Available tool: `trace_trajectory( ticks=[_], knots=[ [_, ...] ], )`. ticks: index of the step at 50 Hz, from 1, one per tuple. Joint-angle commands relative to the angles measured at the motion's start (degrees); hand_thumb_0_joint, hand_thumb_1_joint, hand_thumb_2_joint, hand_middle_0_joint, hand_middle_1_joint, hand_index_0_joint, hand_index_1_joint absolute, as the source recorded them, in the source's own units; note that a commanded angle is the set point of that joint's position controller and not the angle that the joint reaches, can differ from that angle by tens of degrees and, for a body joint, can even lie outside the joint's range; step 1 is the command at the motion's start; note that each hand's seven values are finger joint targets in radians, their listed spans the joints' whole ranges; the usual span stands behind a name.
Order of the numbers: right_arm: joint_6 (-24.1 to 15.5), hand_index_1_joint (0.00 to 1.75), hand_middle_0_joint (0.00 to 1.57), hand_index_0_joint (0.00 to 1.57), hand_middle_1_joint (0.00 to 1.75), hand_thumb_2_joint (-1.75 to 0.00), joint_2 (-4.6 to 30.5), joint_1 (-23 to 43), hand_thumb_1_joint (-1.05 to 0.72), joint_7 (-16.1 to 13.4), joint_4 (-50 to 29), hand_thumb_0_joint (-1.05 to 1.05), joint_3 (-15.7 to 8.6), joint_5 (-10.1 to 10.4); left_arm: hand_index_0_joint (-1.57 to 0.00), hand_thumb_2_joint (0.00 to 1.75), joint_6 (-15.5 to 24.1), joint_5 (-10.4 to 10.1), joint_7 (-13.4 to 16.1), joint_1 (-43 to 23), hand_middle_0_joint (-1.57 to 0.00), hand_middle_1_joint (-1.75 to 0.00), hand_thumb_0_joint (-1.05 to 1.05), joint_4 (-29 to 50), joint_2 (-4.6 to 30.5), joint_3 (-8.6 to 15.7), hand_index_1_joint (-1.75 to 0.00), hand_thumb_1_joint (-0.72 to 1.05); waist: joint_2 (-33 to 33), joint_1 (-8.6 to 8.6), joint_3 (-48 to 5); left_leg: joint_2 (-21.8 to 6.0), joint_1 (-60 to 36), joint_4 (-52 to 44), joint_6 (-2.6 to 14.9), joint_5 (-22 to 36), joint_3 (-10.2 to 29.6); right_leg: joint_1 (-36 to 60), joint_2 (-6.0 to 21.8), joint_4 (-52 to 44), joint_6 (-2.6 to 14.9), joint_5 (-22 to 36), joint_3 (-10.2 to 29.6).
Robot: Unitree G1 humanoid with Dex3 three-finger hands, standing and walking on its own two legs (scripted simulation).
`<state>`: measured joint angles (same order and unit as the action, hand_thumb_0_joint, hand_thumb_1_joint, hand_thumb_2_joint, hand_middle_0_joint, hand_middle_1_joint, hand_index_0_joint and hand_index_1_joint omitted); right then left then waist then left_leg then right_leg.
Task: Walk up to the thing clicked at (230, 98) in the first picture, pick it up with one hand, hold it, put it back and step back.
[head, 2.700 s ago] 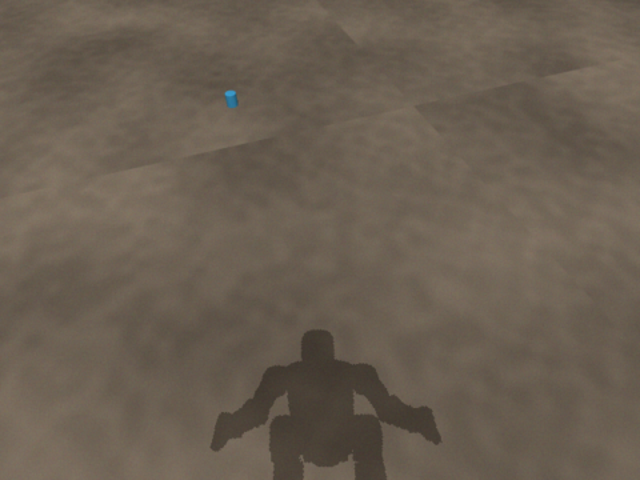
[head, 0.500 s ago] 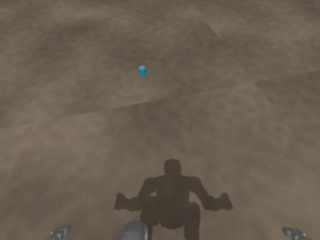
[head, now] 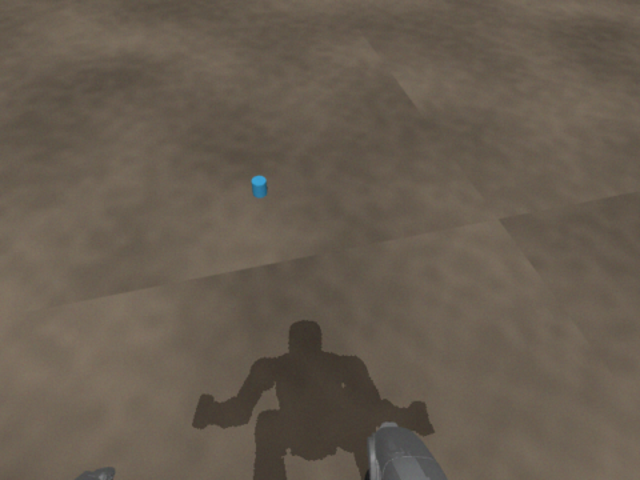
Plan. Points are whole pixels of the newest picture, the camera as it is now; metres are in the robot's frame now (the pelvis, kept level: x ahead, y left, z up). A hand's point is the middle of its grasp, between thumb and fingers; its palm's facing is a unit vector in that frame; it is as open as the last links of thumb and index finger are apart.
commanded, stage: walk up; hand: left
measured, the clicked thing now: (259, 186) +1.30 +0.20 -0.74
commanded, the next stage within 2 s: none
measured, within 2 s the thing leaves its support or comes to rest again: neither
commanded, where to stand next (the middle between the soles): +0.99 -0.09 m, yaw +1 degrees
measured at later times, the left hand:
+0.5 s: hand (189, 359) +0.30 +0.21 -0.12, palm faces -0.01 -0.92 -0.39, open 7.4 cm
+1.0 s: hand (187, 264) +0.50 +0.25 -0.15, palm faces -0.03 -0.95 -0.30, open 7.4 cm
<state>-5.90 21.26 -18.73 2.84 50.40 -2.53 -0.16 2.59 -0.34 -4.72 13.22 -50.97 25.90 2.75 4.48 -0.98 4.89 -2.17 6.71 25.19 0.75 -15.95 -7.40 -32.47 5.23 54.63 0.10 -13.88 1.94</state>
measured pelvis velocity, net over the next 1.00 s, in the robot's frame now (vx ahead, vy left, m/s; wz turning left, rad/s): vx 0.45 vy -0.02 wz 0.02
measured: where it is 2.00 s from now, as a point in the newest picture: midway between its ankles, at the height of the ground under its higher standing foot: (328, 283)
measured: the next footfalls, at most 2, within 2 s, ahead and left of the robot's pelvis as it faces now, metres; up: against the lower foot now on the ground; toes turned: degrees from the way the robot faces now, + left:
right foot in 0.18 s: +0.27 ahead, -0.15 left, +0.00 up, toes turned -6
left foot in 0.70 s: +0.50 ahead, +0.08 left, +0.00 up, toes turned +6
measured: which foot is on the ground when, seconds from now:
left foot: down 0.00-0.22, up 0.24-0.68, down 0.70-1.00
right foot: up 0.00-0.16, down 0.18-0.74, up 0.76-1.00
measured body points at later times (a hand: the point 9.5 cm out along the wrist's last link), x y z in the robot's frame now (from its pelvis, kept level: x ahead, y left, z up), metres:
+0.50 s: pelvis +0.24 -0.07 +0.00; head +0.25 -0.09 +0.45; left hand +0.30 +0.25 -0.09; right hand +0.32 -0.39 -0.12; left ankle +0.33 +0.11 -0.68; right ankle +0.23 -0.15 -0.74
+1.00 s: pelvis +0.45 -0.02 +0.00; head +0.45 +0.01 +0.45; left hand +0.50 +0.30 -0.13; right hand +0.52 -0.34 -0.08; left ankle +0.46 +0.07 -0.74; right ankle +0.52 -0.20 -0.67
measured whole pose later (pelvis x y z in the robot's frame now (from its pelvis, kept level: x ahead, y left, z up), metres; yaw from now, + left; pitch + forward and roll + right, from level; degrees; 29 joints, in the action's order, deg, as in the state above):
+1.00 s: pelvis +0.45 -0.02 +0.00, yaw +1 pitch -4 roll -1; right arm -5.3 21.2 -17.0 2.5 48.8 -2.3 -0.3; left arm 1.9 0.3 -3.8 17.4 -50.8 25.2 3.2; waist 4.2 -0.3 4.7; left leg -0.8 8.9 25.2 2.7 -12.7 -5.4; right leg -29.5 4.6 56.5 0.1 -14.3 3.6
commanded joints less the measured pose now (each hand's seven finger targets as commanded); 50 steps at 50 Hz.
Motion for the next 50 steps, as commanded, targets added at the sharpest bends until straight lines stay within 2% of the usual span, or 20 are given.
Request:
trace_trajectory(
  ticks=[1,6,7,9,10,11,12,13,15,18,21,25,31,33,35,36,37,38,42,50],
  knots=[
    [-2.07,0.3,0.2,0.2,0.3,-0.9,17.32,1.88,-0.9,-0.99,-5.07,0.0,-5.36,0.55,-0.2,0.9,1.04,0.83,-1.03,-5.24,-0.2,-0.3,0.0,6.33,7.46,2.4,-0.3,0.9,-12.63,-0.31,0.06,-11.16,2.1,-12.11,9.64,18.58,4.56,2.91,1.19,-14.16,0.22,7.79,-3.95],
    [-0.67,0.3,0.2,0.2,0.3,-0.9,17.93,1.39,-0.9,-1.53,-5.11,0.0,-5.61,0.05,-0.2,0.9,1.18,1.01,-0.86,-5.95,-0.2,-0.3,0.0,4.97,7.59,3.33,-0.3,0.9,-10.7,0.14,-3.9,-13.11,0.25,-6.54,8.33,13.97,6.24,12.02,-0.89,-20.05,2.28,9.08,-5.41],
    [-0.54,0.3,0.2,0.2,0.3,-0.9,18.11,1.64,-0.9,-1.85,-5.42,0.0,-5.62,0.12,-0.2,0.9,1.27,1.07,-0.6,-3.75,-0.2,-0.3,0.0,4.15,8.15,3.86,-0.3,0.9,-9.69,1.77,-5.0,-13.67,1.81,-2.74,7.56,14.68,6.84,17.14,-1.14,-21.23,2.76,7.87,-5.08],
    [-0.47,0.3,0.2,0.2,0.3,-0.9,14.18,-1.8,-0.9,-1.85,-5.31,0.0,-4.01,-0.42,-0.2,0.9,2.2,1.35,0.51,5.98,-0.2,-0.3,0.0,1.42,12.2,5.68,-0.3,0.9,1.16,6.3,-12.42,-7.43,8.03,20.64,4.78,17.35,2.1,34.77,-2.13,-25.48,4.81,0.65,-3.04],
    [-0.45,0.3,0.2,0.2,0.3,-0.9,10.13,-5.85,-0.9,-1.54,-5.68,0.0,-2.41,-0.07,-0.2,0.9,2.55,1.64,1.39,12.04,-0.2,-0.3,0.0,1.03,16.28,7.3,-0.3,0.9,13.37,8.02,-16.95,-1.65,16.59,34.24,2.96,-0.94,1.29,43.01,9.08,-29.68,5.76,-9.92,13.45],
    [-0.07,0.3,0.2,0.2,0.3,-0.9,12.41,-6.68,-0.9,-1.54,-5.49,0.0,-2.69,0.65,-0.2,0.9,2.78,1.34,1.8,10.95,-0.2,-0.3,0.0,2.17,19.12,7.4,-0.3,0.9,12.87,7.2,-14.38,3.67,29.17,42.05,1.08,-12.83,3.39,47.84,18.7,-37.95,11.5,-9.77,34.92],
    [0.26,0.3,0.2,0.2,0.3,-0.9,17.14,-3.06,-0.9,-2.14,-4.51,0.0,-3.65,0.3,-0.2,0.9,2.46,0.21,2.01,9.34,-0.2,-0.3,0.0,2.1,18.75,7.33,-0.3,0.9,7.79,7.99,-12.59,0.41,31.23,46.59,1.17,-12.66,6.84,45.29,19.89,-38.67,15.32,-6.21,36.89],
    [0.33,0.3,0.2,0.2,0.3,-0.9,16.92,-0.13,-0.9,-2.18,-3.84,0.0,-3.83,0.34,-0.2,0.9,2.31,-0.38,2.37,7.75,-0.2,-0.3,0.0,2.62,16.8,6.58,-0.3,0.9,3.64,7.14,-8.39,-1.8,30.37,47.91,1.2,-9.19,10.3,38.29,17.76,-39.06,14.28,-0.31,30.6],
    [1.04,0.3,0.2,0.2,0.3,-0.9,14.34,-1.92,-0.9,-1.89,-1.72,0.0,-3.41,1.7,-0.2,0.9,2.73,-0.35,3.07,2.61,-0.2,-0.3,0.0,3.46,13.36,5.2,-0.3,0.9,2.49,3.14,-3.18,-2.57,24.37,42.75,1.52,-2.23,13.5,27.05,10.72,-38.42,6.23,9.22,13.99],
    [2.17,0.3,0.2,0.2,0.3,-0.9,13.35,-4.02,-0.9,-0.86,-0.68,0.0,-3.43,0.82,-0.2,0.9,3.61,-0.02,2.93,1.45,-0.2,-0.3,0.0,4.08,10.92,4.55,-0.3,0.9,3.42,0.99,-2.32,-1.65,20.76,36.99,1.04,3.57,11.93,22.8,5.81,-39.55,4.1,15.28,4.2],
    [2.95,0.3,0.2,0.2,0.3,-0.9,13.05,-1.28,-0.9,-0.06,-1.62,0.0,-3.81,0.2,-0.2,0.9,4.32,0.34,2.8,1.66,-0.2,-0.3,0.0,5.59,10.69,4.58,-0.3,0.9,1.97,1.0,-2.02,-1.73,24.67,32.73,-0.72,6.66,11.49,24.18,7.28,-42.39,6.99,11.34,2.76],
    [2.91,0.3,0.2,0.2,0.3,-0.9,13.16,5.57,-0.9,0.81,-4.04,0.0,-4.1,-0.56,-0.2,0.9,4.26,1.23,2.85,3.29,-0.2,-0.3,0.0,6.0,11.85,5.27,-0.3,0.9,0.82,3.19,1.68,-2.93,27.92,21.79,-1.91,8.51,11.65,23.92,8.19,-45.29,7.26,-1.07,2.77],
    [1.52,0.3,0.2,0.2,0.3,-0.9,11.72,10.46,-0.9,1.38,-5.46,0.0,-3.6,-0.85,-0.2,0.9,3.3,1.34,2.79,5.11,-0.2,-0.3,0.0,5.71,11.82,5.21,-0.3,0.9,0.92,4.24,-0.67,-2.5,20.16,7.68,0.46,9.26,5.65,29.07,8.56,-37.26,8.4,13.92,-1.24],
    [1.43,0.3,0.2,0.2,0.3,-0.9,12.5,8.23,-0.9,1.13,-4.86,0.0,-4.17,-1.08,-0.2,0.9,3.08,1.28,2.92,4.38,-0.2,-0.3,0.0,6.3,12.78,5.08,-0.3,0.9,-0.17,2.59,-1.23,-2.08,13.5,7.36,1.9,7.21,4.92,25.4,10.14,-34.78,9.41,12.52,-0.02],
    [0.68,0.3,0.2,0.2,0.3,-0.9,15.13,-1.41,-0.9,0.34,-1.93,0.0,-5.41,-2.01,-0.2,0.9,2.74,0.99,3.11,4.99,-0.2,-0.3,0.0,6.73,10.77,3.76,-0.3,0.9,-7.8,-2.54,-6.24,0.17,-3.11,4.59,4.05,4.64,5.12,18.67,5.48,-18.03,7.82,17.54,-4.01],
    [0.42,0.3,0.2,0.2,0.3,-0.9,19.0,-8.89,-0.9,-0.43,-0.65,0.0,-6.85,-3.05,-0.2,0.9,2.5,0.46,3.2,8.02,-0.2,-0.3,0.0,6.78,6.96,2.56,-0.3,0.9,-18.66,-5.35,-11.31,-6.67,-12.95,-0.02,6.86,-5.62,15.86,10.72,0.42,-1.66,5.22,11.16,-7.4],
    [0.25,0.3,0.2,0.2,0.3,-0.9,22.25,-9.0,-0.9,-1.18,-2.55,0.0,-7.62,-2.74,-0.2,0.9,2.1,-0.34,3.11,11.3,-0.2,-0.3,0.0,6.63,4.63,2.29,-0.3,0.9,-24.45,-4.21,-12.57,-20.14,-21.42,-6.5,11.98,-12.86,43.38,-5.05,-9.17,9.87,2.23,-16.46,-6.39],
    [0.41,0.3,0.2,0.2,0.3,-0.9,22.48,-7.88,-0.9,-1.16,-2.82,0.0,-7.78,-0.34,-0.2,0.9,1.4,0.25,3.87,9.86,-0.2,-0.3,0.0,5.49,11.78,3.57,-0.3,0.9,-15.87,-4.76,-13.14,-22.4,-19.28,-9.14,15.23,-14.72,48.21,-5.21,-5.6,13.17,3.41,-17.34,1.36],
    [0.06,0.3,0.2,0.2,0.3,-0.9,16.04,0.37,-0.9,-1.99,-4.59,0.0,-4.85,1.05,-0.2,0.9,1.36,-0.09,2.92,10.37,-0.2,-0.3,0.0,2.98,10.1,2.79,-0.3,0.9,-9.85,0.19,-3.26,-14.29,-1.28,-10.13,7.78,7.98,21.07,1.44,-1.33,9.43,2.36,-5.3,5.07],
    [-1.39,0.3,0.2,0.2,0.3,-0.9,16.69,1.05,-0.9,-1.33,-5.42,0.0,-5.24,0.05,-0.2,0.9,0.05,0.9,0.57,4.87,-0.2,-0.3,0.0,3.75,8.45,3.18,-0.3,0.9,-12.74,-0.22,1.73,-11.52,3.17,-16.65,10.16,-1.78,12.75,-1.41,1.21,-3.88,-1.02,4.59,0.09]
  ],
)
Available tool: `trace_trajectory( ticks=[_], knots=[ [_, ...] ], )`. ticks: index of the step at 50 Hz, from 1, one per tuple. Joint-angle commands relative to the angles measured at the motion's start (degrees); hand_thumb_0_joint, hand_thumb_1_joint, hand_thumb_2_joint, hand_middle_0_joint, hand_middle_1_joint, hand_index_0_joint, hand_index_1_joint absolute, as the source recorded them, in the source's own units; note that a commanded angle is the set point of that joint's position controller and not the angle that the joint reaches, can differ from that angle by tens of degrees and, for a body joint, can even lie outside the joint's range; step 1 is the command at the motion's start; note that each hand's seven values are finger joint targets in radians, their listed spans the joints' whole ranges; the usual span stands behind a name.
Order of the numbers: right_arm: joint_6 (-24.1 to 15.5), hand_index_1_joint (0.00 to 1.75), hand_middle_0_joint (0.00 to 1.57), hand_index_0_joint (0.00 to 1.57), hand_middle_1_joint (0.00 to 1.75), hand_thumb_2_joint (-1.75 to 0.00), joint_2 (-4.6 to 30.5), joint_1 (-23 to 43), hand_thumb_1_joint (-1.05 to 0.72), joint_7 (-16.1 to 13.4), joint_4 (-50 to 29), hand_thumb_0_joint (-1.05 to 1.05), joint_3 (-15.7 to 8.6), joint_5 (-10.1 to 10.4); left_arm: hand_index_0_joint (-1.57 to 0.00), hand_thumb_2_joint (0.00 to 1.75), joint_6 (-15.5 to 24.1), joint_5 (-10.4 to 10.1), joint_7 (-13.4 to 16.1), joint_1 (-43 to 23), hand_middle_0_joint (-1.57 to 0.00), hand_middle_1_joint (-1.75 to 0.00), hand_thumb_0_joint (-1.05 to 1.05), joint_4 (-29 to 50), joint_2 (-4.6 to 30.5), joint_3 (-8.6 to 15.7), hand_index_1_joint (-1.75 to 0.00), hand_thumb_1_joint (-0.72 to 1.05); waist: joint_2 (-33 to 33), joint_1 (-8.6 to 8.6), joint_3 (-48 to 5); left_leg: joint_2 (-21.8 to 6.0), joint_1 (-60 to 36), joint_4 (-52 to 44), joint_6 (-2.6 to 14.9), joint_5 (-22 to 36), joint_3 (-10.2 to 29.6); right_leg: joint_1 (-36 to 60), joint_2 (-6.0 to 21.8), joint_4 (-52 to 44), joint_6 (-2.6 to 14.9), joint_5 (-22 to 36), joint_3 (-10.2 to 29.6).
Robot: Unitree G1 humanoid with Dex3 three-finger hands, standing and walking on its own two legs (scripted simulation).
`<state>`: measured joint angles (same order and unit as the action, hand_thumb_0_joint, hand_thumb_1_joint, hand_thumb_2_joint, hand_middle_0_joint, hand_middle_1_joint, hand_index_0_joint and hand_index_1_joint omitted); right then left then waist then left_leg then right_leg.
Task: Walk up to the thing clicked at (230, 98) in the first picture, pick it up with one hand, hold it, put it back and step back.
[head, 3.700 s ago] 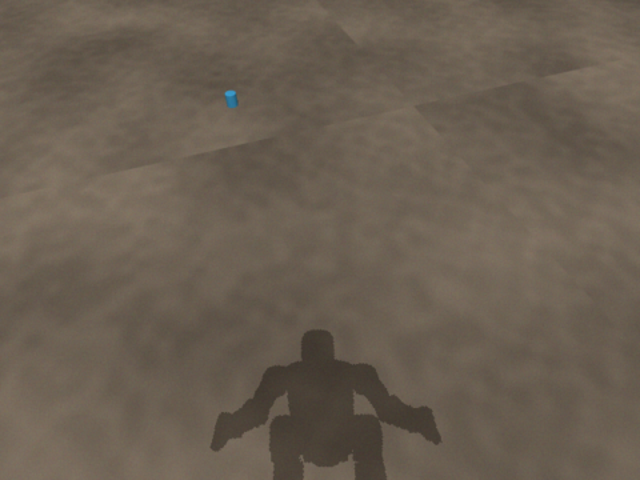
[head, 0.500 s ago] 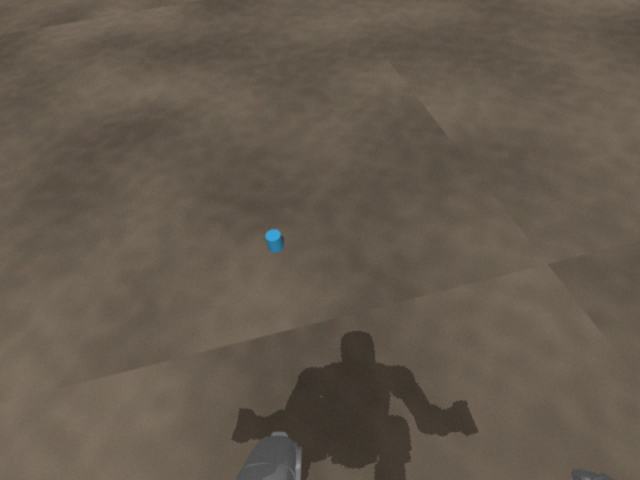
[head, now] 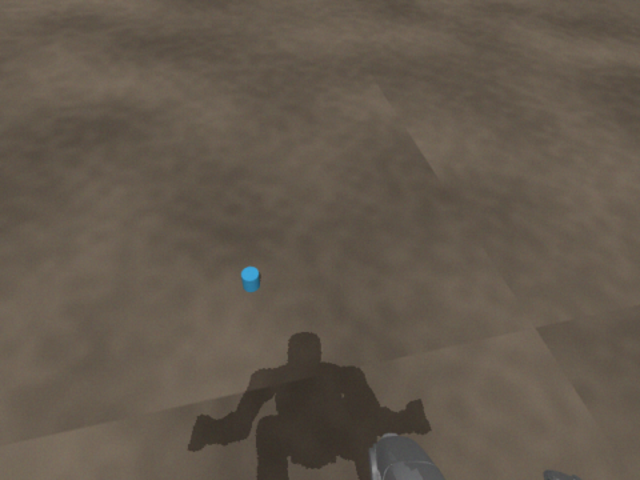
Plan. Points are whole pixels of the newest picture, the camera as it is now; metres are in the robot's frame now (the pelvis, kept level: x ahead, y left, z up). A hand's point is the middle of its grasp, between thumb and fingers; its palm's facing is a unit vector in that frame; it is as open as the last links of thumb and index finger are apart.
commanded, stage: walk up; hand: left
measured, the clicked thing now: (250, 279) +0.86 +0.21 -0.74
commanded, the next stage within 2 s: none
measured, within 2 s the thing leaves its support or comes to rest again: neither
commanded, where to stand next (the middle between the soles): +0.54 -0.08 m, yaw +0 degrees
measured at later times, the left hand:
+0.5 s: hand (202, 377) +0.27 +0.18 -0.12, palm faces -0.02 -0.92 -0.39, open 7.4 cm
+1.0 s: hand (189, 330) +0.37 +0.23 -0.16, palm faces -0.02 -0.95 -0.31, open 7.4 cm
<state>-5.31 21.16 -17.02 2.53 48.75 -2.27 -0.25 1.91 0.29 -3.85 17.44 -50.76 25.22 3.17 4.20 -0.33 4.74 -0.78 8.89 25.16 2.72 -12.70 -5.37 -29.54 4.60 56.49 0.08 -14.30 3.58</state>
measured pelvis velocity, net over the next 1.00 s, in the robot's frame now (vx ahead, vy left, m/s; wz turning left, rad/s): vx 0.34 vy -0.04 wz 0.03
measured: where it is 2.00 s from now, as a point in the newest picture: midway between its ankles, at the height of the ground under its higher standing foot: (330, 391)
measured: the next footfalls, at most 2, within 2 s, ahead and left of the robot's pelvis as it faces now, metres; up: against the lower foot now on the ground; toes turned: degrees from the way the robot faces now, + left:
right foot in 0.24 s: +0.26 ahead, -0.18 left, +0.00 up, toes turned -6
left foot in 0.74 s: +0.42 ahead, +0.08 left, +0.00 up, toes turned +6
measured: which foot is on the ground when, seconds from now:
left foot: down 0.00-0.28, up 0.30-0.72, down 0.74-1.00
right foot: up 0.00-0.22, down 0.24-0.78, up 0.80-1.00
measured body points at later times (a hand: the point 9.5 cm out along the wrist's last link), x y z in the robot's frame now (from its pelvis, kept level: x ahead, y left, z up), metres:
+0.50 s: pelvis +0.18 -0.08 +0.00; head +0.20 -0.11 +0.45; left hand +0.27 +0.23 -0.09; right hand +0.23 -0.40 -0.14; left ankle +0.22 +0.09 -0.67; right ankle +0.22 -0.17 -0.74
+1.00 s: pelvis +0.34 -0.04 -0.01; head +0.34 -0.01 +0.44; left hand +0.37 +0.28 -0.14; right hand +0.41 -0.36 -0.09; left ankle +0.38 +0.07 -0.74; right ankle +0.39 -0.20 -0.68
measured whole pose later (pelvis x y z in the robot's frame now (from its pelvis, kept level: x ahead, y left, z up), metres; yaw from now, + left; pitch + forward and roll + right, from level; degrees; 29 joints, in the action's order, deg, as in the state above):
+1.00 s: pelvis +0.34 -0.04 -0.01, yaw +1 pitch -4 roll +0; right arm -4.7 21.7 -17.1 2.3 47.8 -2.1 -0.6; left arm 1.2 0.1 -3.3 18.6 -51.1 25.2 2.9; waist 4.4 -0.4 5.2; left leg -1.8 12.4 28.9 1.8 -12.3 -4.3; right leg -26.8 4.1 55.9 0.8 -18.5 1.4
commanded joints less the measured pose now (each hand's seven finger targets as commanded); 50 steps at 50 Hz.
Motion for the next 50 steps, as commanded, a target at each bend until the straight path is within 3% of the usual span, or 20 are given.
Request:
trace_trajectory(
  ticks=[1,9,11,12,13,14,15,16,18,21,28,34,37,38,39,40,42,43,45,50],
  knots=[
    [-1.88,0.3,0.2,0.2,0.3,-0.9,16.88,-1.66,-0.9,-1.07,-3.46,0.0,-5.45,0.12,-0.2,0.9,0.76,0.31,-0.47,-1.43,-0.2,-0.3,0.0,3.98,9.02,2.88,-0.3,0.9,-12.53,-1.59,2.26,-12.39,0.05,-16.84,7.5,-4.77,10.55,-5.18,1.88,-7.77,-1.17,6.37,-1.74],
    [-0.58,0.3,0.2,0.2,0.3,-0.9,17.26,-1.29,-0.9,-1.09,-4.14,0.0,-5.52,-0.17,-0.2,0.9,2.21,0.44,-0.74,-6.87,-0.2,-0.3,0.0,4.23,7.58,2.93,-0.3,0.9,-11.27,-1.09,-1.01,-13.54,-1.59,-6.82,7.47,9.33,7.22,7.71,0.1,-23.86,1.33,6.21,-6.02],
    [-0.19,0.3,0.2,0.2,0.3,-0.9,16.43,-1.1,-0.9,-1.43,-4.84,0.0,-5.18,-0.11,-0.2,0.9,2.79,0.67,-0.04,-2.01,-0.2,-0.3,0.0,2.3,9.29,3.72,-0.3,0.9,-7.04,1.85,-3.95,-12.76,1.6,2.27,5.86,11.5,6.41,18.2,-1.11,-27.04,2.32,5.36,-6.03],
    [-0.17,0.3,0.2,0.2,0.3,-0.9,13.71,-3.5,-0.9,-1.4,-4.67,0.0,-4.11,-0.13,-0.2,0.9,3.42,0.78,0.57,3.0,-0.2,-0.3,0.0,0.77,11.35,4.65,-0.3,0.9,-0.49,3.75,-8.52,-8.78,3.92,14.26,4.25,12.28,3.19,27.55,-1.27,-29.28,3.38,2.78,-4.77],
    [-0.23,0.3,0.2,0.2,0.3,-0.9,10.25,-7.12,-0.9,-1.22,-4.81,0.0,-2.78,-0.09,-0.2,0.9,3.85,1.16,1.25,7.92,-0.2,-0.3,0.0,0.16,15.05,6.18,-0.3,0.9,9.59,5.24,-12.68,-4.16,11.48,28.13,2.33,2.5,0.08,35.27,6.79,-33.58,4.86,-6.99,6.5],
    [0.19,0.3,0.2,0.2,0.3,-0.9,9.31,-8.87,-0.9,-1.03,-4.86,0.0,-2.03,0.38,-0.2,0.9,4.08,0.86,1.85,7.7,-0.2,-0.3,0.0,1.93,18.24,6.45,-0.3,0.9,14.0,4.91,-11.97,3.0,23.85,36.69,-0.28,-16.3,2.31,40.16,18.72,-40.65,9.05,-11.06,29.23],
    [0.85,0.3,0.2,0.2,0.3,-0.9,15.78,-6.35,-0.9,-1.87,-3.45,0.0,-3.56,0.11,-0.2,0.9,3.61,-0.07,1.9,5.88,-0.2,-0.3,0.0,1.71,18.78,6.35,-0.3,0.9,8.98,5.72,-9.23,0.62,26.12,41.36,-0.28,-17.71,5.32,36.85,20.76,-41.42,14.03,-10.45,33.0],
    [0.89,0.3,0.2,0.2,0.3,-0.9,16.67,-4.04,-0.9,-2.04,-2.85,0.0,-3.95,-0.05,-0.2,0.9,3.24,-0.64,2.09,4.9,-0.2,-0.3,0.0,2.34,17.08,5.9,-0.3,0.9,6.12,5.32,-5.84,-1.24,26.24,43.04,-0.15,-15.67,8.09,31.7,19.27,-41.59,14.57,-6.72,28.98],
    [1.12,0.3,0.2,0.2,0.3,-0.9,14.74,-5.29,-0.9,-1.63,-0.79,0.0,-3.78,1.21,-0.2,0.9,3.31,-0.99,2.68,0.97,-0.2,-0.3,0.0,3.33,13.4,4.52,-0.3,0.9,3.65,2.44,-2.33,-2.59,22.47,40.24,-0.37,-9.0,12.01,24.64,12.72,-40.94,8.66,3.95,13.47],
    [1.93,0.3,0.2,0.2,0.3,-0.9,13.42,-7.79,-0.9,-0.83,0.6,0.0,-3.51,0.57,-0.2,0.9,3.73,-0.71,2.56,-1.05,-0.2,-0.3,0.0,4.44,11.42,3.87,-0.3,0.9,5.13,0.61,-2.69,-2.05,18.82,35.96,-1.4,-4.06,9.12,20.42,8.78,-40.94,9.17,11.5,4.26],
    [2.26,0.3,0.2,0.2,0.3,-0.9,13.25,-0.53,-0.9,0.71,-1.21,0.0,-4.3,-0.84,-0.2,0.9,3.91,0.34,2.25,-0.95,-0.2,-0.3,0.0,6.74,12.36,4.59,-0.3,0.9,3.22,1.95,1.87,-4.37,23.14,21.02,-3.91,0.82,7.92,18.53,10.38,-46.29,11.45,-7.73,2.25],
    [0.63,0.3,0.2,0.2,0.3,-0.9,12.02,3.24,-0.9,1.04,-2.51,0.0,-4.06,-1.19,-0.2,0.9,3.38,0.34,1.81,0.57,-0.2,-0.3,0.0,7.0,12.87,4.46,-0.3,0.9,1.69,2.82,-0.41,-4.07,13.89,8.37,-1.77,1.97,3.46,18.88,10.94,-38.6,11.64,-0.47,0.3],
    [-0.42,0.3,0.2,0.2,0.3,-0.9,14.5,-6.04,-0.9,-0.04,0.37,0.0,-5.26,-1.26,-0.2,0.9,2.86,0.4,1.78,1.09,-0.2,-0.3,0.0,7.54,10.56,3.06,-0.3,0.9,-7.26,-2.58,-6.23,-0.55,-4.97,2.9,0.24,1.37,1.67,13.04,6.67,-21.05,8.38,10.02,-4.5],
    [-0.78,0.3,0.2,0.2,0.3,-0.9,17.96,-11.52,-0.9,-0.81,1.16,0.0,-6.52,-2.05,-0.2,0.9,2.65,-0.12,1.86,3.76,-0.2,-0.3,0.0,7.63,7.17,1.83,-0.3,0.9,-17.71,-4.76,-10.6,-7.26,-12.65,-2.49,3.06,-7.53,12.35,7.52,1.78,-4.99,5.69,7.55,-8.27],
    [-0.9,0.3,0.2,0.2,0.3,-0.9,21.76,-11.0,-0.9,-1.45,-0.75,0.0,-7.08,-2.09,-0.2,0.9,2.4,-0.46,1.72,5.97,-0.2,-0.3,0.0,7.58,3.75,1.14,-0.3,0.9,-24.16,-3.25,-9.84,-19.66,-18.64,-6.81,7.12,-11.39,36.84,-7.24,-6.79,4.84,2.33,-15.77,-6.9],
    [-0.61,0.3,0.2,0.2,0.3,-0.9,22.68,-9.8,-0.9,-1.41,-1.68,0.0,-7.44,-0.31,-0.2,0.9,1.59,-0.16,2.68,5.17,-0.2,-0.3,0.0,6.12,10.73,2.77,-0.3,0.9,-16.25,-4.15,-9.43,-24.53,-16.06,-9.31,12.98,-13.97,43.64,-8.59,-4.37,9.37,2.92,-18.36,-2.99],
    [-0.19,0.3,0.2,0.2,0.3,-0.9,19.63,-6.16,-0.9,-1.57,-2.27,0.0,-6.31,0.22,-0.2,0.9,1.41,-0.09,2.8,1.88,-0.2,-0.3,0.0,5.46,12.02,2.57,-0.3,0.9,-10.68,-2.72,-1.53,-21.16,-4.79,-10.38,12.21,-7.64,32.68,-6.92,-1.53,10.8,2.93,-13.59,1.9],
    [-0.35,0.3,0.2,0.2,0.3,-0.9,17.39,-3.8,-0.9,-1.76,-3.0,0.0,-5.28,0.12,-0.2,0.9,1.3,-0.32,2.53,3.08,-0.2,-0.3,0.0,4.43,11.34,2.58,-0.3,0.9,-9.39,-1.36,-0.36,-17.6,-1.97,-9.9,9.12,-2.94,25.04,-4.68,-0.74,7.91,2.78,-9.62,3.56],
    [-0.78,0.3,0.2,0.2,0.3,-0.9,16.46,-2.09,-0.9,-1.75,-3.33,0.0,-4.84,0.44,-0.2,0.9,0.7,-0.53,1.83,5.82,-0.2,-0.3,0.0,2.77,10.6,2.54,-0.3,0.9,-11.89,-0.14,0.18,-14.01,2.89,-10.7,7.11,-1.86,16.38,-0.81,0.08,4.24,2.12,-4.99,0.67],
    [-0.72,0.3,0.2,0.2,0.3,-0.9,17.58,-0.59,-0.9,-1.28,-4.96,0.0,-5.35,-0.27,-0.2,0.9,0.56,0.14,0.48,4.01,-0.2,-0.3,0.0,2.7,9.23,2.81,-0.3,0.9,-15.32,-0.29,1.5,-14.05,5.78,-13.64,9.98,-11.52,12.72,0.45,1.73,-6.32,-0.58,-1.0,-3.16]
  ],
)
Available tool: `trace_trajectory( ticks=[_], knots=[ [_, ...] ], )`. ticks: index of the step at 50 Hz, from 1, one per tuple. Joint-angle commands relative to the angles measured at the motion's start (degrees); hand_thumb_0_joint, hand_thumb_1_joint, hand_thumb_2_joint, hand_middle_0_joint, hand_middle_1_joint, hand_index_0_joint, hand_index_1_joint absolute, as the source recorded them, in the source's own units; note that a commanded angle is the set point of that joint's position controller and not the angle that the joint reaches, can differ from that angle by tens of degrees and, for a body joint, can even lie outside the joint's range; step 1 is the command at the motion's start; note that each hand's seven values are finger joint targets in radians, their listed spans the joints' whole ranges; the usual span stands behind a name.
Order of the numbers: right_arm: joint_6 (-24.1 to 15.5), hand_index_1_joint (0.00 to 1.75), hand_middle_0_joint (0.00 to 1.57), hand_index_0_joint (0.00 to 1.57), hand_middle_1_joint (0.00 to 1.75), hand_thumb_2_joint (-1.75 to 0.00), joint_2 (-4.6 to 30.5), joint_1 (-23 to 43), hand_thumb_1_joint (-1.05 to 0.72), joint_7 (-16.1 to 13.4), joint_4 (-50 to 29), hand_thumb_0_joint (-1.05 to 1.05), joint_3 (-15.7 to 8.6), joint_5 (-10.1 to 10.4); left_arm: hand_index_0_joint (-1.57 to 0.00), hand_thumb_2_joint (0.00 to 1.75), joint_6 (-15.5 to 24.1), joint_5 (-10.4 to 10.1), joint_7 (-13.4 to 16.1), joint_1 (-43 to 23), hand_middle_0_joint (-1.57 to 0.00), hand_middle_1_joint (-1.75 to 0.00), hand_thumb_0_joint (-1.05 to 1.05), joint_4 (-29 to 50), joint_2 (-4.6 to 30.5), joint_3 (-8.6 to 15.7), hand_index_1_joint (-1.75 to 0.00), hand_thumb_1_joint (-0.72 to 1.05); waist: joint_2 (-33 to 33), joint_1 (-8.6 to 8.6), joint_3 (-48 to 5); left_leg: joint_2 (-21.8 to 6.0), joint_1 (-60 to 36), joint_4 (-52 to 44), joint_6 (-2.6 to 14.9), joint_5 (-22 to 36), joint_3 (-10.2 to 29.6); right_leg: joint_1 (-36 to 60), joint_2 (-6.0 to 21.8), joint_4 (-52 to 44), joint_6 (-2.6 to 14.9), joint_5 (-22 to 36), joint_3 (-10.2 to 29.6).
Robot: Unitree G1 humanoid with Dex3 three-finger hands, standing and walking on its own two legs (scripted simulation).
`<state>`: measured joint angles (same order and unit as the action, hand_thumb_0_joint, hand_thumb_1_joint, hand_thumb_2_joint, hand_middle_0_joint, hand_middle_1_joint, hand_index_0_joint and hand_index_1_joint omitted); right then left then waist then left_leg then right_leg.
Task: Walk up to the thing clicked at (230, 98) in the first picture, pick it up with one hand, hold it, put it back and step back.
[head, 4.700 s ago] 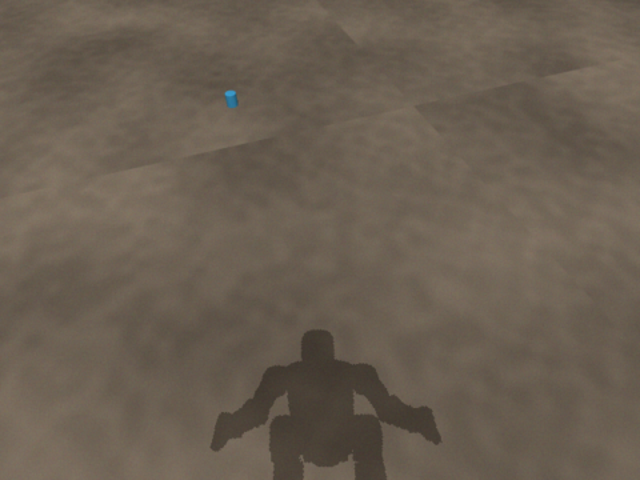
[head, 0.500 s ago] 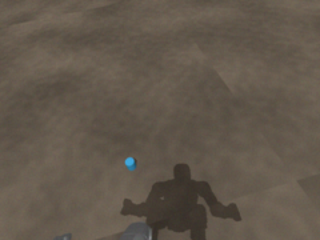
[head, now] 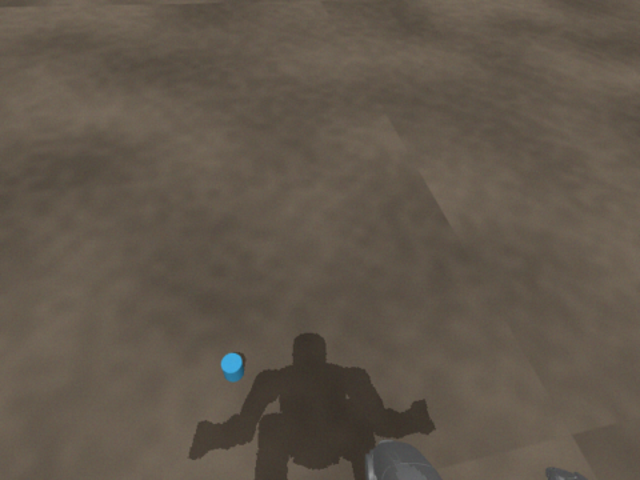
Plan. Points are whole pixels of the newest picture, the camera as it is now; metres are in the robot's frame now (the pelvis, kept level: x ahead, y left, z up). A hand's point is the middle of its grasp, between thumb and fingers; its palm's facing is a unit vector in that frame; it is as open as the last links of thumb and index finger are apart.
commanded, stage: walk up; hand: left
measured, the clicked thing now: (232, 367) +0.53 +0.23 -0.73
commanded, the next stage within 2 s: none
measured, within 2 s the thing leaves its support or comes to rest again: neither
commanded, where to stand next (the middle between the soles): +0.21 -0.04 m, yaw -1 degrees
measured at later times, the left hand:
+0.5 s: hand (165, 460) +0.17 +0.22 -0.13, palm faces -0.04 -0.90 -0.43, open 7.4 cm
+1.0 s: hand out of the picture +0.12 +0.24 -0.16, palm faces +0.00 -0.93 -0.36, open 7.4 cm
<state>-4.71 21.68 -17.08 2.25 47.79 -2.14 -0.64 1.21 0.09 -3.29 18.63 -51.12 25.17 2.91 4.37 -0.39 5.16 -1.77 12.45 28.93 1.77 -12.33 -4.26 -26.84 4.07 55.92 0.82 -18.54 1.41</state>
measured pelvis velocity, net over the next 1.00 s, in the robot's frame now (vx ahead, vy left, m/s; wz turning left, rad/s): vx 0.09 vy -0.02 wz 0.01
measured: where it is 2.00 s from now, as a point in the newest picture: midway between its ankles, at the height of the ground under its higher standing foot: outside the picture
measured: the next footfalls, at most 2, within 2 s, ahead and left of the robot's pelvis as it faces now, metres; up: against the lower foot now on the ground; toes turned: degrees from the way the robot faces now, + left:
right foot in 0.22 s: +0.14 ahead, -0.16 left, +0.00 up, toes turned -2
left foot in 0.60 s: +0.20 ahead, +0.09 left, +0.00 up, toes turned +1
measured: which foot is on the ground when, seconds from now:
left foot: down 0.00-0.22, up 0.24-0.58, down 0.60-1.00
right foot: up 0.00-0.20, down 0.22-1.00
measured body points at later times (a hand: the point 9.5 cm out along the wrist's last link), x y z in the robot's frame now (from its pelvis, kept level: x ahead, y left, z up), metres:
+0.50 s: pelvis +0.10 -0.05 -0.01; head +0.14 -0.08 +0.44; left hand +0.17 +0.26 -0.10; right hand +0.18 -0.36 -0.15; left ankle +0.16 +0.10 -0.70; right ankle +0.15 -0.17 -0.74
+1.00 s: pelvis +0.09 -0.02 -0.01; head +0.09 -0.02 +0.44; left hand +0.12 +0.29 -0.14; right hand +0.20 -0.32 -0.13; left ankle +0.16 +0.09 -0.74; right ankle +0.10 -0.16 -0.74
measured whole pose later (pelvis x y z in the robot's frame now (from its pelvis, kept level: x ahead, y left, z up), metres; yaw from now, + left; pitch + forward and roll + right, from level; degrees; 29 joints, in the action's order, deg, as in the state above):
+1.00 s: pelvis +0.09 -0.02 -0.01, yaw +1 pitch -3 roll -2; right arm 0.7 20.8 -6.4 1.8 59.1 -0.7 -0.9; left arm 1.0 0.7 -0.3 12.0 -62.4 21.8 0.3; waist -1.4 0.8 3.0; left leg -1.3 18.3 32.5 0.9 -11.2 0.2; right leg -11.3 1.0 30.7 -0.7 -16.2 -2.2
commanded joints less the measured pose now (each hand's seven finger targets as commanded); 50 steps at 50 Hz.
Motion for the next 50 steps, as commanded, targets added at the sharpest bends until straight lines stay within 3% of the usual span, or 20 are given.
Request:
trace_trajectory(
  ticks=[1,7,10,11,12,13,14,18,25,29,30,31,32,33,35,39,41,43,46,50],
  knots=[
    [-1.22,0.3,0.2,0.2,0.3,-0.9,17.23,-0.91,-0.9,-0.87,-3.93,0.0,-5.54,0.03,-0.2,0.9,1.38,0.55,-0.32,1.44,-0.2,-0.3,0.0,3.45,9.51,3.2,-0.3,0.9,-15.01,-0.79,1.28,-12.7,1.96,-17.74,11.03,-13.39,11.48,-2.3,2.24,-8.12,-1.51,3.75,-1.45],
    [0.05,0.3,0.2,0.2,0.3,-0.9,17.46,1.19,-0.9,-0.38,-4.94,0.0,-5.63,0.18,-0.2,0.9,2.91,0.7,-0.05,0.52,-0.2,-0.3,0.0,2.17,8.6,3.4,-0.3,0.9,-12.89,0.56,0.46,-12.76,6.61,-11.64,10.13,-13.36,9.93,8.13,0.57,-19.19,-0.55,6.84,-3.76],
    [1.08,0.3,0.2,0.2,0.3,-0.9,12.08,0.11,-0.9,-0.61,-5.07,0.0,-3.49,0.2,-0.2,0.9,4.42,1.06,1.68,8.1,-0.2,-0.3,0.0,-0.15,10.22,4.12,-0.3,0.9,-1.02,4.46,-6.46,-6.48,7.77,9.36,6.0,-3.27,3.29,23.45,-1.74,-30.18,0.14,6.6,-3.42],
    [1.03,0.3,0.2,0.2,0.3,-0.9,8.05,-2.13,-0.9,-0.64,-5.69,0.0,-2.15,0.58,-0.2,0.9,5.01,1.64,2.47,10.34,-0.2,-0.3,0.0,-0.12,14.35,5.21,-0.3,0.9,11.2,5.0,-7.72,-1.62,13.88,23.4,3.31,-9.07,-0.12,26.53,7.51,-36.7,2.79,0.56,11.18],
    [2.0,0.3,0.2,0.2,0.3,-0.9,5.98,-4.42,-0.9,-1.17,-4.52,0.0,-1.14,0.58,-0.2,0.9,5.19,1.39,3.25,5.37,-0.2,-0.3,0.0,2.06,16.34,4.63,-0.3,0.9,11.78,2.21,-3.43,4.27,21.61,28.18,-0.23,-18.59,3.3,23.5,17.99,-41.43,6.58,6.07,28.82],
    [2.59,0.3,0.2,0.2,0.3,-0.9,12.31,-3.31,-0.9,-2.06,-3.73,0.0,-3.01,0.36,-0.2,0.9,4.4,0.69,3.19,3.08,-0.2,-0.3,0.0,2.93,17.38,4.78,-0.3,0.9,7.17,2.8,-2.21,1.15,20.22,30.6,0.18,-19.86,5.93,20.36,19.98,-39.86,12.48,9.18,29.37],
    [2.73,0.3,0.2,0.2,0.3,-0.9,13.67,-3.02,-0.9,-2.33,-2.84,0.0,-3.49,0.33,-0.2,0.9,4.05,0.16,3.3,2.48,-0.2,-0.3,0.0,3.18,16.51,4.57,-0.3,0.9,7.08,2.47,-1.32,-0.35,19.91,32.36,0.06,-19.89,6.71,18.17,19.02,-38.57,14.12,13.82,26.8],
    [3.52,0.3,0.2,0.2,0.3,-0.9,11.38,-3.66,-0.9,-2.16,0.26,0.0,-2.98,1.12,-0.2,0.9,4.07,-0.18,4.29,0.41,-0.2,-0.3,0.0,3.53,11.93,2.72,-0.3,0.9,6.14,0.96,-4.83,0.3,16.28,29.25,-0.54,-11.74,8.41,19.24,10.41,-33.1,8.77,32.09,8.17],
    [4.15,0.3,0.2,0.2,0.3,-0.9,9.55,1.78,-0.9,-2.36,1.5,0.0,-2.5,0.72,-0.2,0.9,3.17,0.27,5.11,-4.0,-0.2,-0.3,0.0,4.78,11.63,2.33,-0.3,0.9,7.09,1.62,-7.35,0.21,7.47,14.08,-1.61,-6.03,4.55,15.21,12.02,-27.35,9.96,43.02,2.78],
    [3.76,0.3,0.2,0.2,0.3,-0.9,11.36,1.06,-0.9,-2.32,3.81,0.0,-3.63,-0.06,-0.2,0.9,1.65,-0.43,5.03,-8.34,-0.2,-0.3,0.0,4.64,11.23,1.6,-0.3,0.9,2.72,-0.79,-6.83,0.83,-2.44,3.27,0.27,3.43,4.16,5.52,10.94,-22.03,7.21,22.64,3.45],
    [3.57,0.3,0.2,0.2,0.3,-0.9,13.6,1.5,-0.9,-2.47,3.76,0.0,-4.19,-0.55,-0.2,0.9,1.26,-0.51,4.95,-7.92,-0.2,-0.3,0.0,4.34,10.0,1.12,-0.3,0.9,-2.47,-0.81,-7.01,-2.8,-3.01,-0.43,1.68,5.49,9.56,3.47,8.44,-19.46,4.9,14.28,2.18],
    [3.35,0.3,0.2,0.2,0.3,-0.9,16.4,4.74,-0.9,-2.45,2.63,0.0,-4.6,-1.09,-0.2,0.9,0.77,-0.93,4.8,-6.12,-0.2,-0.3,0.0,4.05,7.51,0.53,-0.3,0.9,-11.69,1.33,-7.07,-10.83,-1.17,-5.27,4.94,3.85,22.36,1.2,1.6,-14.17,1.65,1.12,-1.41],
    [3.26,0.3,0.2,0.2,0.3,-0.9,17.89,8.71,-0.9,-2.31,1.57,0.0,-4.39,-0.21,-0.2,0.9,0.04,-1.32,5.08,-4.63,-0.2,-0.3,0.0,2.29,7.83,0.51,-0.3,0.9,-15.59,2.24,-6.99,-15.93,5.12,-8.68,10.1,-4.76,27.23,6.2,-2.76,-10.52,0.99,-12.06,-4.21],
    [3.5,0.3,0.2,0.2,0.3,-0.9,17.86,10.39,-0.9,-2.06,2.13,0.0,-4.44,-0.18,-0.2,0.9,-0.3,-0.78,5.19,-5.4,-0.2,-0.3,0.0,0.39,9.84,1.11,-0.3,0.9,-16.02,1.47,-5.78,-16.12,11.02,-10.15,11.96,-10.39,28.01,10.12,-1.49,-7.16,0.84,-14.11,-1.69],
    [3.76,0.3,0.2,0.2,0.3,-0.9,14.7,10.82,-0.9,-2.03,2.39,0.0,-3.29,-0.71,-0.2,0.9,-0.31,-0.5,4.54,-6.73,-0.2,-0.3,0.0,-1.27,9.33,1.4,-0.3,0.9,-15.45,1.01,-3.92,-11.01,12.98,-10.14,9.12,-11.89,21.64,10.57,-2.11,-8.51,1.11,-12.6,-1.26],
    [4.04,0.3,0.2,0.2,0.3,-0.9,13.37,13.93,-0.9,-1.88,3.18,0.0,-2.37,-0.27,-0.2,0.9,0.67,-0.3,4.6,-2.19,-0.2,-0.3,0.0,-5.06,6.46,0.54,-0.3,0.9,-16.61,3.37,-7.81,-8.62,5.94,-3.39,6.14,-5.47,16.8,14.57,-2.99,-26.51,0.52,-0.96,-3.84],
    [4.27,0.3,0.2,0.2,0.3,-0.9,10.23,12.69,-0.9,-1.78,3.79,0.0,-1.29,0.39,-0.2,0.9,1.78,0.86,5.1,-4.74,-0.2,-0.3,0.0,-5.33,8.13,0.89,-0.3,0.9,-11.3,2.63,-9.87,-7.48,6.75,0.18,3.18,-0.26,14.66,20.29,-0.23,-32.6,1.26,1.28,1.87],
    [4.36,0.3,0.2,0.2,0.3,-0.9,10.73,11.38,-0.9,-1.66,5.8,0.0,-1.49,0.51,-0.2,0.9,1.91,1.44,4.6,-12.13,-0.2,-0.3,0.0,-4.13,11.99,0.92,-0.3,0.9,-4.47,-0.86,-5.61,-2.53,2.66,-0.78,0.49,-11.15,10.9,8.14,5.94,-35.03,4.22,-11.3,10.65],
    [3.8,0.3,0.2,0.2,0.3,-0.9,12.99,14.2,-0.9,-1.42,7.13,0.0,-1.97,-0.09,-0.2,0.9,1.64,0.42,3.9,-12.81,-0.2,-0.3,0.0,-5.38,8.07,-0.52,-0.3,0.9,-8.05,-0.26,-2.59,-5.86,1.8,-7.47,2.04,-17.04,16.06,6.34,0.51,-33.44,1.64,-9.99,2.7],
    [3.53,0.3,0.2,0.2,0.3,-0.9,11.88,14.72,-0.9,-1.1,8.18,0.0,-1.1,-0.12,-0.2,0.9,2.21,0.57,3.55,-11.06,-0.2,-0.3,0.0,-7.61,8.6,-0.37,-0.3,0.9,-5.18,0.41,-2.07,-4.91,3.55,-8.58,1.42,-15.12,14.34,9.88,1.27,-37.03,1.99,-8.5,4.28]
  ],
)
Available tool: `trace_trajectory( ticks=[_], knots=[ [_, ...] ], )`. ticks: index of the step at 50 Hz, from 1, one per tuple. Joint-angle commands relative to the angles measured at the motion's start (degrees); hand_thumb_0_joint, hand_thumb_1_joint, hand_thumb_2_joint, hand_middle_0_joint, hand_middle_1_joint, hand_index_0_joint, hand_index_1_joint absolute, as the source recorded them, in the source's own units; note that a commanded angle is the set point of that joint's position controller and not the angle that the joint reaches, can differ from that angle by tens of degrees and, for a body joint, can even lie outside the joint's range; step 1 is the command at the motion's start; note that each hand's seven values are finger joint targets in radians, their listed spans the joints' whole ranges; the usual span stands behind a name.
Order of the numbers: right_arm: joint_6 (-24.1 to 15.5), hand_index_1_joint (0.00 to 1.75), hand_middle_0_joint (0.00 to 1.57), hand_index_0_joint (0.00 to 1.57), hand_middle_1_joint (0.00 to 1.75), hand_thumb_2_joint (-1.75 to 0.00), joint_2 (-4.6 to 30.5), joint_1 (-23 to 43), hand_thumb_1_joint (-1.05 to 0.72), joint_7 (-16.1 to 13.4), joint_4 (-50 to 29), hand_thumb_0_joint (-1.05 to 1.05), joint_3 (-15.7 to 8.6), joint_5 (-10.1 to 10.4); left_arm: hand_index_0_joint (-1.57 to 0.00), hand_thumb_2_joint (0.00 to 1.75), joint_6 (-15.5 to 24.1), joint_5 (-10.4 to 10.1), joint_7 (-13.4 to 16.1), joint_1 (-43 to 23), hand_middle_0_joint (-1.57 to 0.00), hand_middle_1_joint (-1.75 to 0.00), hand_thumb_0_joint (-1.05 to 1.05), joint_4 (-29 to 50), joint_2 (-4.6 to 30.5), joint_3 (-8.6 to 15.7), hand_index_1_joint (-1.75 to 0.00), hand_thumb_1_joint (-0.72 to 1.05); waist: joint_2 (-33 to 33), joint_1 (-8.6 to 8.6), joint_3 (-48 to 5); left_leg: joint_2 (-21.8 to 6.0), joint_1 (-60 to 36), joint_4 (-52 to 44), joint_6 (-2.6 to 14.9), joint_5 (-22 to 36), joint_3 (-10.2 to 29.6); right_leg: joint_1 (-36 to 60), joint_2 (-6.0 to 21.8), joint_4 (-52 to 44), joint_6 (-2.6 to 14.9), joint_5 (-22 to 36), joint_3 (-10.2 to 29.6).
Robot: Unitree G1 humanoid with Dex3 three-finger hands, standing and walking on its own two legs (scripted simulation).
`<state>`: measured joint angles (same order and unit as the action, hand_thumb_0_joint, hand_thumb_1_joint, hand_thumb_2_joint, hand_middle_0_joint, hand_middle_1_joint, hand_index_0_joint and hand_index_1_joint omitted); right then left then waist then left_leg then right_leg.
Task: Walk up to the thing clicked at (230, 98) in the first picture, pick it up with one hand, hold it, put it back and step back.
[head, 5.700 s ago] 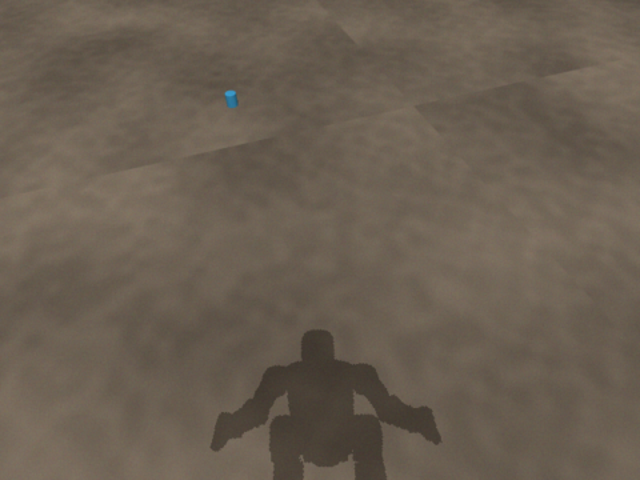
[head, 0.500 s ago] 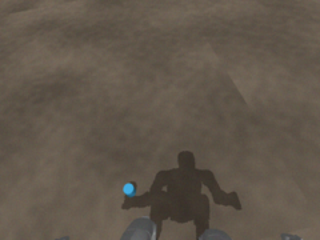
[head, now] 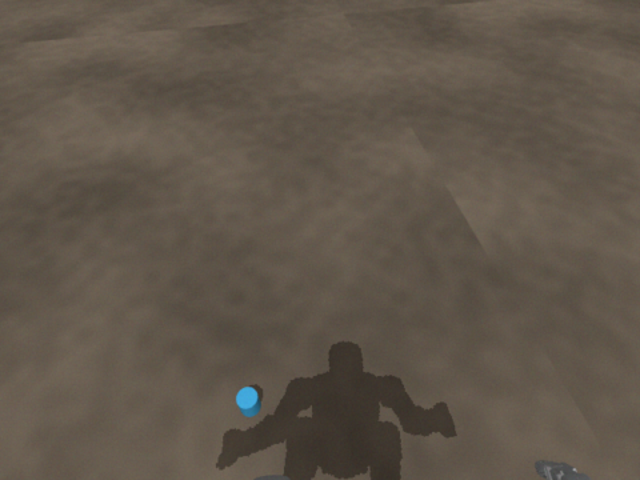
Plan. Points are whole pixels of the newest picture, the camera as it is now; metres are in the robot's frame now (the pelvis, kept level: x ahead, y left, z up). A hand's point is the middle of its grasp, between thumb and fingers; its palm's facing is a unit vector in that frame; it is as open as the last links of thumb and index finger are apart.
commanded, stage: walk up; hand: left
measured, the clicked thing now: (248, 402) +0.44 +0.25 -0.73
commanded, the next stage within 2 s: none
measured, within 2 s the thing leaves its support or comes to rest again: neither
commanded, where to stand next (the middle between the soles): +0.12 -0.02 m, yaw -2 degrees
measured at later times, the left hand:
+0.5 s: hand out of the picture +0.12 +0.25 -0.14, palm faces -0.02 -0.94 -0.34, open 7.4 cm
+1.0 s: hand out of the picture +0.13 +0.26 -0.14, palm faces -0.05 -0.94 -0.35, open 7.4 cm
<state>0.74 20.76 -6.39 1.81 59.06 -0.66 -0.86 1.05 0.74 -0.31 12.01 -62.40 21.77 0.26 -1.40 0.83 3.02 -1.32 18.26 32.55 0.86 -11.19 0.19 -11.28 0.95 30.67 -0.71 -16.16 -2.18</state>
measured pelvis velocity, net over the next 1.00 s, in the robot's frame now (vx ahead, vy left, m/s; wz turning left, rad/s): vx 0.05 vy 0.00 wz -0.02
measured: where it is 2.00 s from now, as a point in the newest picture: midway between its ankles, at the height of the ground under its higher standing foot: outside the picture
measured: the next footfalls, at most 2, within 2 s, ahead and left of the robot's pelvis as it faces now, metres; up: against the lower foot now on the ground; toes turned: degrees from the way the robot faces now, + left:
left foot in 1.70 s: +0.20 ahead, +0.17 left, +0.00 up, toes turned +2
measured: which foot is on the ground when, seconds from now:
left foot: down 0.00-1.00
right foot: down 0.00-1.00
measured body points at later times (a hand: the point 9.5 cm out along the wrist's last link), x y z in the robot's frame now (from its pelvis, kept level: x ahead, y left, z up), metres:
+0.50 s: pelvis +0.03 +0.00 +0.01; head +0.04 +0.00 +0.46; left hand +0.12 +0.30 -0.12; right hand +0.12 -0.31 -0.11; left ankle +0.07 +0.11 -0.73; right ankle +0.01 -0.14 -0.73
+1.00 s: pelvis +0.05 +0.00 +0.02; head +0.06 +0.00 +0.47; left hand +0.13 +0.30 -0.12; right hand +0.12 -0.30 -0.12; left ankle +0.07 +0.11 -0.73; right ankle +0.01 -0.14 -0.73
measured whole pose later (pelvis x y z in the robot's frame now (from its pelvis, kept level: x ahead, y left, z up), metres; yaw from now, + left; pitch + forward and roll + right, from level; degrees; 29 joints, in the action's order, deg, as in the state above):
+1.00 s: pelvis +0.05 +0.00 +0.02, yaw -1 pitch -2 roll +0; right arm 0.2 19.7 -4.3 0.8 66.1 -1.1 -0.7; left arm 0.6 0.7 -0.1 4.5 -66.7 20.4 0.3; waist -0.1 -0.7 3.2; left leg 0.0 9.4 20.3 0.7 -8.7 -1.4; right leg -3.0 2.3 18.6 -2.0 -13.3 -0.9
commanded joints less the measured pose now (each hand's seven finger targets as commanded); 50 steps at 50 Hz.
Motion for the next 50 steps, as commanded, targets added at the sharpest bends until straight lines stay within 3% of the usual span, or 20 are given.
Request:
trace_trajectory(
  ticks=[1,7,9,11,16,19,23,25,30,37,46,50],
  knots=[
    [-1.91,0.3,0.2,0.2,0.3,-0.9,12.87,3.34,-0.9,-0.61,-2.42,0.0,-2.63,0.23,-0.2,0.9,2.36,-0.12,0.57,-4.89,-0.2,-0.3,0.0,3.28,12.04,2.32,-0.3,0.9,0.4,-0.98,1.01,-5.22,-2.03,-12.68,1.85,-15.75,9.86,-5.7,4.59,-11.94,3.52,-11.41,8.07],
    [-2.13,0.3,0.2,0.2,0.3,-0.9,12.5,3.39,-0.9,-0.69,-0.55,0.0,-2.43,0.36,-0.2,0.9,2.44,-0.12,0.6,-5.06,-0.2,-0.3,0.0,2.34,11.83,2.08,-0.3,0.9,1.01,-1.03,-1.57,-4.82,-5.39,-13.23,1.34,-11.03,8.64,-3.29,5.43,-13.88,3.1,-7.17,7.83],
    [-2.32,0.3,0.2,0.2,0.3,-0.9,12.24,3.97,-0.9,-0.78,-0.21,0.0,-2.3,0.36,-0.2,0.9,2.39,-0.16,0.65,-4.87,-0.2,-0.3,0.0,1.99,11.58,2.04,-0.3,0.9,0.64,-0.75,-2.84,-5.31,-6.06,-13.79,1.35,-8.82,8.81,-1.47,5.41,-13.27,2.91,-3.4,6.95],
    [-2.44,0.3,0.2,0.2,0.3,-0.9,11.92,4.36,-0.9,-0.84,0.16,0.0,-2.15,0.46,-0.2,0.9,2.38,-0.26,0.75,-4.99,-0.2,-0.3,0.0,1.37,11.37,1.97,-0.3,0.9,0.53,-0.51,-3.1,-5.48,-5.96,-14.08,1.33,-5.34,8.64,0.55,5.47,-13.01,2.64,0.47,6.31],
    [-2.54,0.3,0.2,0.2,0.3,-0.9,11.11,3.92,-0.9,-1.16,1.35,0.0,-2.07,0.61,-0.2,0.9,2.34,-0.5,1.11,-5.75,-0.2,-0.3,0.0,0.59,11.52,1.98,-0.3,0.9,1.39,-0.45,-5.6,-5.43,-9.81,-11.8,1.11,9.51,6.28,3.9,6.59,-13.14,2.12,10.74,5.93],
    [-2.33,0.3,0.2,0.2,0.3,-0.9,11.02,3.71,-0.9,-1.38,2.1,0.0,-2.17,0.58,-0.2,0.9,2.16,-0.7,1.29,-7.09,-0.2,-0.3,0.0,0.59,11.46,1.98,-0.3,0.9,1.22,-0.66,-6.07,-5.46,-11.48,-11.63,0.93,13.59,5.51,4.33,6.87,-13.39,1.86,13.09,5.72],
    [-2.14,0.3,0.2,0.2,0.3,-0.9,11.24,4.35,-0.9,-1.58,2.75,0.0,-2.43,0.52,-0.2,0.9,1.69,-0.64,1.38,-8.12,-0.2,-0.3,0.0,0.2,11.05,1.86,-0.3,0.9,-0.09,-0.66,-5.09,-5.76,-11.0,-13.05,0.92,12.39,5.47,5.02,6.48,-13.92,1.76,11.57,4.99],
    [-2.05,0.3,0.2,0.2,0.3,-0.9,11.44,4.64,-0.9,-1.65,2.77,0.0,-2.53,0.38,-0.2,0.9,1.53,-0.43,1.31,-8.73,-0.2,-0.3,0.0,0.29,11.14,1.85,-0.3,0.9,0.03,-0.82,-4.46,-5.55,-10.33,-13.97,0.87,8.9,5.38,5.09,6.45,-14.26,1.81,10.42,5.07],
    [-2.19,0.3,0.2,0.2,0.3,-0.9,11.38,4.67,-0.9,-1.72,3.23,0.0,-2.59,0.23,-0.2,0.9,1.44,-0.22,1.26,-10.14,-0.2,-0.3,0.0,0.13,10.84,1.97,-0.3,0.9,0.18,-1.1,-5.22,-5.76,-10.52,-14.96,0.84,8.98,5.19,6.52,6.44,-14.61,1.66,10.79,5.0],
    [-2.26,0.3,0.2,0.2,0.3,-0.9,11.08,4.87,-0.9,-1.78,3.27,0.0,-2.53,0.37,-0.2,0.9,1.38,-0.21,1.26,-10.42,-0.2,-0.3,0.0,-0.22,10.81,2.12,-0.3,0.9,1.42,-1.14,-6.54,-5.69,-12.87,-13.85,0.84,13.92,4.13,7.1,6.56,-14.98,1.35,13.61,4.95],
    [-2.03,0.3,0.2,0.2,0.3,-0.9,11.57,5.64,-0.9,-1.8,3.28,0.0,-2.68,0.28,-0.2,0.9,1.03,0.02,1.17,-10.57,-0.2,-0.3,0.0,-0.48,10.64,1.94,-0.3,0.9,0.64,-1.31,-4.75,-5.36,-12.39,-15.94,0.68,7.57,4.58,5.84,6.11,-15.17,1.15,10.45,4.64],
    [-2.1,0.3,0.2,0.2,0.3,-0.9,10.98,5.31,-0.9,-1.77,3.47,0.0,-2.4,0.39,-0.2,0.9,1.11,0.05,1.22,-10.17,-0.2,-0.3,0.0,-0.65,10.59,2.05,-0.3,0.9,1.49,-1.04,-5.54,-5.53,-12.82,-15.33,0.85,10.52,4.51,6.81,6.06,-15.34,1.12,11.12,4.56]
  ],
)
